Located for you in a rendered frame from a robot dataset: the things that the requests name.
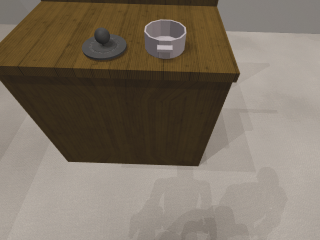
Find table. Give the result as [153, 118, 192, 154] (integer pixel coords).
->
[0, 0, 240, 167]

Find knob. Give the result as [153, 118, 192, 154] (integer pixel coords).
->
[94, 27, 110, 44]

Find pot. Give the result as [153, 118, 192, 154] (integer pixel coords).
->
[144, 19, 187, 59]

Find lid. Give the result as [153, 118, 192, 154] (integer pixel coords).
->
[82, 34, 127, 60]

